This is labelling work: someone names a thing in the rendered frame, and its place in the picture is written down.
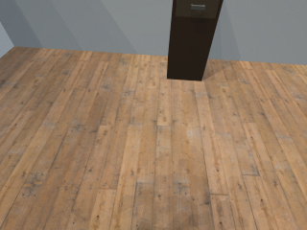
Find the handle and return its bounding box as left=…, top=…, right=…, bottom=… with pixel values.
left=191, top=4, right=205, bottom=11

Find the cabinet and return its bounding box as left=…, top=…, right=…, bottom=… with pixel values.
left=167, top=0, right=224, bottom=81

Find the drawer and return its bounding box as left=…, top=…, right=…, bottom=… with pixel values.
left=176, top=0, right=220, bottom=18

